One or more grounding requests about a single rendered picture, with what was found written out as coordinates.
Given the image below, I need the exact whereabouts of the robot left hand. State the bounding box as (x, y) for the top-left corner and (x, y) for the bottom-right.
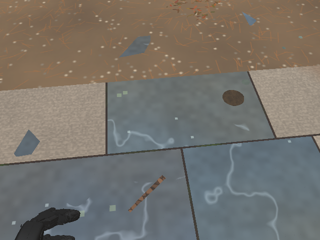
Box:
(15, 207), (81, 240)

